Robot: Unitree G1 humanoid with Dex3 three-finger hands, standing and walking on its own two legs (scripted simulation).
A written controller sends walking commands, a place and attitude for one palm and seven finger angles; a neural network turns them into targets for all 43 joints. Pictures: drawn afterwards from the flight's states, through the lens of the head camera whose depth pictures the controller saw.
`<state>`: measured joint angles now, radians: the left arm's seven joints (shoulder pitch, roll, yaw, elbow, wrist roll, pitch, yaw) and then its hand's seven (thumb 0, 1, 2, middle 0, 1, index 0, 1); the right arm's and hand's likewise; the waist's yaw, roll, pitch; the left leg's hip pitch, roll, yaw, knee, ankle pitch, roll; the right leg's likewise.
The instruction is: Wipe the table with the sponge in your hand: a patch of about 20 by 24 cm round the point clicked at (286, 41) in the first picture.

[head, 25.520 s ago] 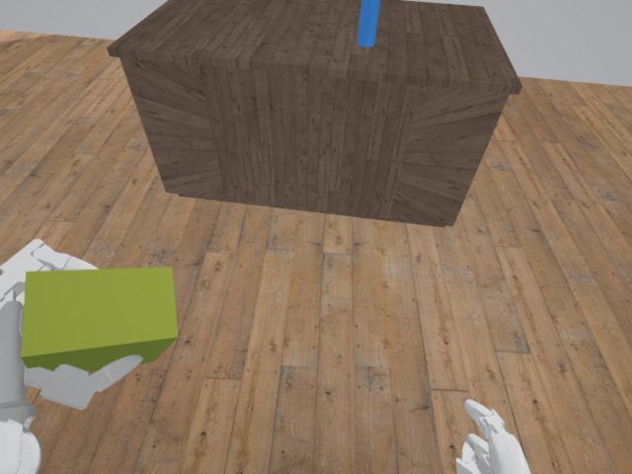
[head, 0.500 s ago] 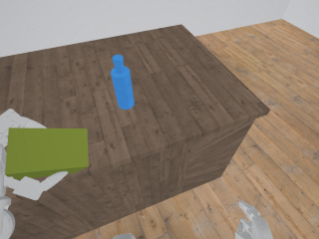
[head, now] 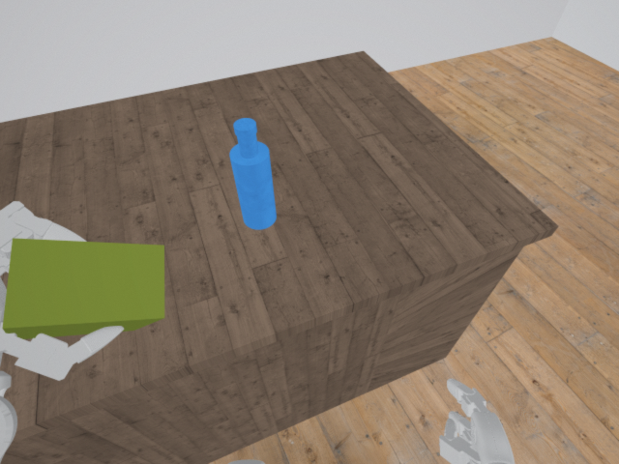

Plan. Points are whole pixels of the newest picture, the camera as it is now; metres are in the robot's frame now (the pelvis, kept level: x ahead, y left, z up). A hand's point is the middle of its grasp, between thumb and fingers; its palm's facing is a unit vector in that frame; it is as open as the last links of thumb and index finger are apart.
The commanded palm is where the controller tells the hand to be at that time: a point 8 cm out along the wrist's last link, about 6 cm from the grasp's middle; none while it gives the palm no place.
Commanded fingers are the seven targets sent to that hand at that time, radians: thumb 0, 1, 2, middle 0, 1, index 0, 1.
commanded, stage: come to a stop and stand still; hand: left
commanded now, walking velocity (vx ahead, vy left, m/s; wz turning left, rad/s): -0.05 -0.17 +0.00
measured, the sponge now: (106, 293) +0.23 +0.21 +0.17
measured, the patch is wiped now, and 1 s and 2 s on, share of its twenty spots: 0.00 0.00 0.00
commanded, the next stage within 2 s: look again from close up in 1.14 s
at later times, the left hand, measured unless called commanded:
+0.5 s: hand (23, 251) +0.26 +0.29 +0.20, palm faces +0.43 -0.83 -0.36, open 10.3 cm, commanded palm +0.17 +0.30 +0.19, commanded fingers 0.00 0.10 1.30 -1.20 -1.60 -1.20 -1.60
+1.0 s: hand (17, 278) +0.24 +0.30 +0.17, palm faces +0.35 -0.86 -0.36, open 10.3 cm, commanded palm +0.18 +0.34 +0.19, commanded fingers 0.00 0.10 1.30 -1.20 -1.60 -1.20 -1.60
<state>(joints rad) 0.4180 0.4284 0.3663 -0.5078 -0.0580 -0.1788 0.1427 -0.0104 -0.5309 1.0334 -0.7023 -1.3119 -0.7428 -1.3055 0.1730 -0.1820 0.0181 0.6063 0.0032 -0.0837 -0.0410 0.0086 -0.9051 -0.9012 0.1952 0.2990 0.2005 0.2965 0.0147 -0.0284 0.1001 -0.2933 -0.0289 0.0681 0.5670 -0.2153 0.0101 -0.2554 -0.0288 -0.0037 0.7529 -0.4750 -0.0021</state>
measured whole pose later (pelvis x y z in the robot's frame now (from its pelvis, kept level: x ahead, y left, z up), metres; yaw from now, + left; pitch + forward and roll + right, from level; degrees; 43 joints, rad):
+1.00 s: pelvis +0.01 +0.06 +0.02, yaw +0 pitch +0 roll -2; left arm 0.39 0.35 0.32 -0.46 -0.01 -0.22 0.09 -0.01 -0.53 1.03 -0.70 -1.31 -0.74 -1.30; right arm 0.18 -0.16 0.05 0.59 0.01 -0.16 -0.03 0.01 -0.90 -0.90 0.20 0.30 0.20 0.30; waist 0.02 -0.03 0.05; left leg -0.27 -0.03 0.06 0.45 -0.18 0.08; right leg -0.15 -0.02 0.00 0.38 -0.23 0.04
